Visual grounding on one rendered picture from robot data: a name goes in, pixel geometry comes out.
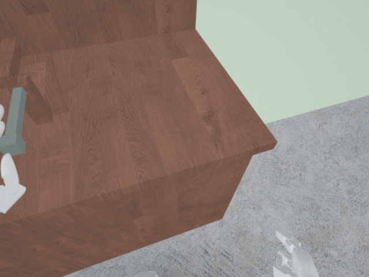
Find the right robot hand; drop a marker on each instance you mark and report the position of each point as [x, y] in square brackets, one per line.
[300, 264]

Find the counter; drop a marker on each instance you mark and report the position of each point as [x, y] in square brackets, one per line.
[134, 131]

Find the tap lever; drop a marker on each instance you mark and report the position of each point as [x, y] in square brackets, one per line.
[12, 142]

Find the left robot hand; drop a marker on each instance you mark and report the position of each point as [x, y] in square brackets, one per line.
[12, 190]

